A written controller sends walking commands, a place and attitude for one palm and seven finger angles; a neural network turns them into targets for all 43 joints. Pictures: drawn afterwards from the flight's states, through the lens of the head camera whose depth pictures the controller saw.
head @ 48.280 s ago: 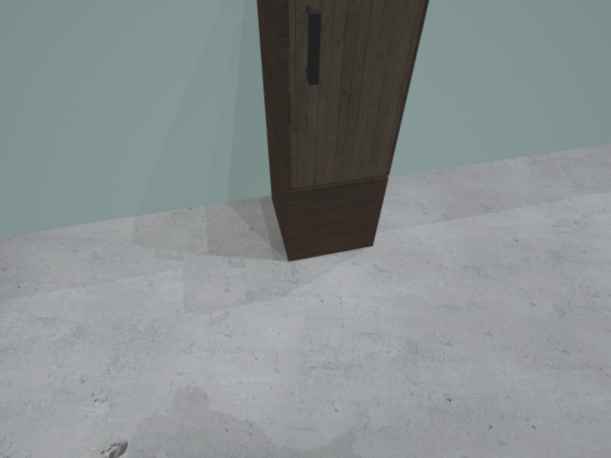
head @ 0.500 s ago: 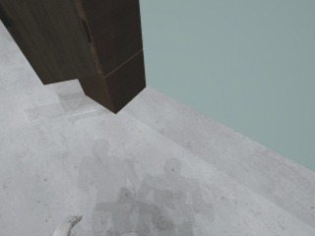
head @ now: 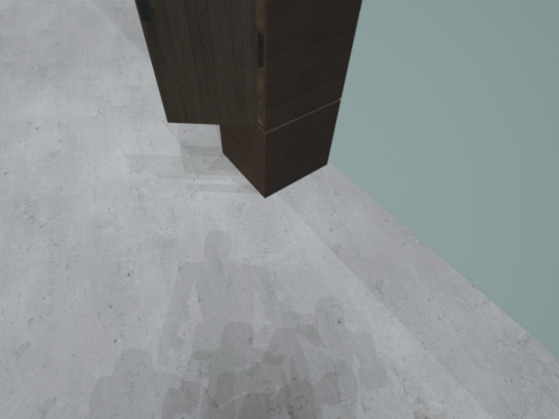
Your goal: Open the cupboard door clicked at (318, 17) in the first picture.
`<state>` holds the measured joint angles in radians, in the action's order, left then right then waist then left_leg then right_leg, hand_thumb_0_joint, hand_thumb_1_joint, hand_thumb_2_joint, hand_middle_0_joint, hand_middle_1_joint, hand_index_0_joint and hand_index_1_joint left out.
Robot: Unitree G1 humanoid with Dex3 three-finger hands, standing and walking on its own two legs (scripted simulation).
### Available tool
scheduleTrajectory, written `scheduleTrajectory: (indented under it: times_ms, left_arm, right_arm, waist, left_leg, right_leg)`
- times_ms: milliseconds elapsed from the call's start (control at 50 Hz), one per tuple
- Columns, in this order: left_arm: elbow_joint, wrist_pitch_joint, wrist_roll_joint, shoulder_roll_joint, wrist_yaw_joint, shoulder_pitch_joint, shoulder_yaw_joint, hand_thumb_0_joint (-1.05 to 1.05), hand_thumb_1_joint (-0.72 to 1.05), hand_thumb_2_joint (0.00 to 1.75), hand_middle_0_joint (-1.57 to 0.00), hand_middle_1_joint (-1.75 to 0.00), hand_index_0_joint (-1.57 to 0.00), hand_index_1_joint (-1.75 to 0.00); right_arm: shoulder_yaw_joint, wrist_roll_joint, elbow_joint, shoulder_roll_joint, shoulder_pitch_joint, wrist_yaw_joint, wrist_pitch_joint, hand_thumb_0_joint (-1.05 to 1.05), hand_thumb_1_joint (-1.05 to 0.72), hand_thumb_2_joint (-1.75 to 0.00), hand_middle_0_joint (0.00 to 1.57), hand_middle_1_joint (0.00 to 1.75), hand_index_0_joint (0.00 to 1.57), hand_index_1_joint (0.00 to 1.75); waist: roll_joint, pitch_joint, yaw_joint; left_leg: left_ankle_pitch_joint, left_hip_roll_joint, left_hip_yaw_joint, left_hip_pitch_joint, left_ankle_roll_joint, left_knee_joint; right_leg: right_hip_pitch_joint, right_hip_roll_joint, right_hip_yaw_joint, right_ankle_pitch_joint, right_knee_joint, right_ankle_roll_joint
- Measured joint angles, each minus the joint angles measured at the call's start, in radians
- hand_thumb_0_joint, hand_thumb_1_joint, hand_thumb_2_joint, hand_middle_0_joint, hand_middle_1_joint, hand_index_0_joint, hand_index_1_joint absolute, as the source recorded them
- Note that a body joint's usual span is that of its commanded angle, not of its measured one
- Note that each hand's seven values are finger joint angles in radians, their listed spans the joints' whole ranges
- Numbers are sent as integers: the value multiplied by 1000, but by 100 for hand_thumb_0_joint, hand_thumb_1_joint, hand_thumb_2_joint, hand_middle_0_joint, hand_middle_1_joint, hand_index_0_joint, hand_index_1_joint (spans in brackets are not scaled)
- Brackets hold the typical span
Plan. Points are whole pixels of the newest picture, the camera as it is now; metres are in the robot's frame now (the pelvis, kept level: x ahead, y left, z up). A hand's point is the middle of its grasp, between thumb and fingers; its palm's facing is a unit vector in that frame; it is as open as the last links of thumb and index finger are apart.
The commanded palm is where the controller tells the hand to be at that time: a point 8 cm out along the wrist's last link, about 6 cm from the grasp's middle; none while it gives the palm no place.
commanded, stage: take the last steps up to it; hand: left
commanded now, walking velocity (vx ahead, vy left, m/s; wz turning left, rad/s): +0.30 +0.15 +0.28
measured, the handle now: out of the picture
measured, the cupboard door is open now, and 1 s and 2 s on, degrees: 52 52 52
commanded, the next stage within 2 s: come to a stop and stand still in 1.36 s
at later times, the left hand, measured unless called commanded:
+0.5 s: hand out of the picture -0.01 +0.20 -0.17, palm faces +0.26 -0.95 -0.17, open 7.4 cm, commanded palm none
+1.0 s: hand (148, 271) +0.38 +0.29 -0.15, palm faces +0.09 -0.97 -0.21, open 7.4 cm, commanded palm none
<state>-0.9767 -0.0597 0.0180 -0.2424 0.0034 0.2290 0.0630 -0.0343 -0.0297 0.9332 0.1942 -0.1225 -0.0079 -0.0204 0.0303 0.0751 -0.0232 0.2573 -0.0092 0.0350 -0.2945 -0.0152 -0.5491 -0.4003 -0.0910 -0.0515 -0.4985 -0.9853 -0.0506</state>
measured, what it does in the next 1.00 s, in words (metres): walks ahead: right foot, then left foot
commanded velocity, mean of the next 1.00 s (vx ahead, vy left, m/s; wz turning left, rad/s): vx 0.30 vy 0.09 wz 0.04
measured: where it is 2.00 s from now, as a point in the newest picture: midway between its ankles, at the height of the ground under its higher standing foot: (233, 335)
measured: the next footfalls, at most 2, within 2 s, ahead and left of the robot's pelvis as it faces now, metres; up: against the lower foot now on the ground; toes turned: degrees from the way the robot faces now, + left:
right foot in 0.12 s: +0.04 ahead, -0.14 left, +0.00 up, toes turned -3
left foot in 0.52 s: +0.20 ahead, +0.21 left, +0.00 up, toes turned +16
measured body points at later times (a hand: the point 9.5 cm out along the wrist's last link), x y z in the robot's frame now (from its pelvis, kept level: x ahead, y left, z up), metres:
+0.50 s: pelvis +0.10 +0.05 +0.00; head +0.14 +0.06 +0.45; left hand -0.02 +0.25 -0.15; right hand +0.23 -0.18 -0.15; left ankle +0.16 +0.19 -0.72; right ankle +0.00 -0.13 -0.73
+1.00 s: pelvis +0.27 +0.10 +0.00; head +0.29 +0.08 +0.45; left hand +0.37 +0.34 -0.13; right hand +0.24 -0.13 -0.17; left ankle +0.17 +0.20 -0.69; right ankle +0.31 +0.01 -0.73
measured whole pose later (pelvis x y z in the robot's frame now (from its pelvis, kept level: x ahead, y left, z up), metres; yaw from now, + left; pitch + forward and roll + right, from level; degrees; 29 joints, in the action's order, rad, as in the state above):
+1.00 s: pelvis +0.27 +0.10 +0.00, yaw +5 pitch -1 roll +1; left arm -0.95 0.06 0.02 -0.16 -0.01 0.12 0.04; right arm -0.04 -0.02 1.13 0.18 -0.35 0.01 0.01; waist -0.02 0.05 0.03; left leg 0.47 -0.03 0.11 -0.25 -0.01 -0.89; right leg -0.31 -0.05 -0.13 -0.28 -0.60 0.05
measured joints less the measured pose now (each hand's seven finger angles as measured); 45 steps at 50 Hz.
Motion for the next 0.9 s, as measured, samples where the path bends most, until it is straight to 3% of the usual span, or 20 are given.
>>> scheduleTrajectory:
  times_ms: [100,120,160,220,280,360,480,520,580,620,660,760,900]
  left_arm:
    - [15,41,4,26,-21,15,-6,1,91,90,-20,-30,-20,-30]
    - [22,56,8,25,-22,25,-7,1,91,90,-20,-30,-20,-30]
    - [19,76,12,43,-14,35,-9,1,91,90,-20,-30,-20,-30]
    - [0,92,9,75,-6,81,-19,1,91,90,-20,-30,-20,-30]
    - [-35,100,7,92,-3,126,-24,1,90,90,-20,-30,-20,-30]
    - [-73,116,9,104,-4,158,-30,1,90,90,-20,-30,-21,-30]
    - [-112,113,16,100,-6,191,-26,1,90,90,-20,-30,-21,-30]
    - [-123,103,12,98,-8,213,-23,1,90,90,-20,-30,-21,-30]
    - [-140,64,5,72,-7,173,-18,1,90,90,-20,-30,-21,-30]
    - [-134,53,5,59,-6,133,-11,1,90,90,-20,-30,-20,-30]
    - [-115,54,8,54,-10,89,-7,1,91,90,-20,-30,-20,-30]
    - [-43,66,7,58,-17,-19,-4,1,91,90,-19,-30,-20,-30]
    - [19,82,10,66,-26,-113,-9,1,91,90,-19,-30,-20,-30]
  right_arm:
    - [-1,2,21,2,-41,9,-7,0,-90,-90,20,30,21,30]
    - [-4,6,24,0,-55,12,-10,0,-90,-90,20,30,21,30]
    - [-13,8,41,11,-71,21,-26,0,-90,-90,20,30,21,30]
    - [-25,0,64,32,-79,40,-47,1,-91,-90,20,30,21,30]
    - [-33,1,63,36,-75,51,-44,1,-91,-90,20,30,20,30]
    - [-35,6,61,39,-67,57,-30,1,-91,-90,20,30,20,30]
    - [-20,9,62,33,-28,61,-8,1,-91,-90,20,30,20,30]
    - [-12,5,46,34,-20,57,21,1,-91,-90,20,30,20,30]
    - [-10,0,33,-5,-4,30,54,1,-91,-90,20,30,20,30]
    - [-2,-1,34,-28,-19,19,61,0,-91,-90,20,30,20,30]
    - [-2,2,44,-41,-45,6,67,0,-91,-90,20,30,20,30]
    - [-13,-2,86,-17,-118,-6,80,-1,-94,-90,20,30,21,30]
    - [-9,-6,162,-10,-224,4,58,0,-92,-90,20,30,20,30]
  waist:
    - [-54,-31,3]
    - [-47,-42,1]
    - [-60,-41,-9]
    - [-74,-50,-13]
    - [-55,-51,0]
    - [-23,-33,-1]
    - [3,-4,-39]
    - [-4,-8,-37]
    - [23,17,-23]
    - [28,11,-19]
    - [20,0,-12]
    - [-7,-24,11]
    - [-25,-40,44]
  left_leg:
    - [9,0,-33,2,6,-8]
    - [58,12,-33,-18,3,-54]
    - [176,22,-47,-81,9,-245]
    - [107,14,-44,-183,24,-493]
    - [4,-21,-24,-245,47,-555]
    - [-30,-55,7,-257,62,-421]
    - [-9,-46,70,-164,37,-95]
    - [-52,-41,84,-101,13,7]
    - [-28,-25,106,-106,-17,-90]
    - [2,-21,123,-67,-22,-65]
    - [-7,-13,135,-17,-21,-5]
    - [-27,13,156,104,-35,140]
    - [64,20,170,208,-9,138]
  right_leg:
    - [112,31,-34,61,299,14]
    - [142,25,-31,83,381,27]
    - [151,17,-48,153,371,45]
    - [205,5,-68,153,430,40]
    - [265,-15,-77,189,537,23]
    - [332,-51,-102,210,630,1]
    - [382,-105,-135,135,595,-63]
    - [350,-121,-131,65,471,-62]
    - [174,-101,-18,-29,35,7]
    - [51,-69,-2,20,-156,36]
    - [-39,-51,-17,82,-213,46]
    - [-121,-29,-51,179,-8,47]
    - [-5,2,-56,263,346,51]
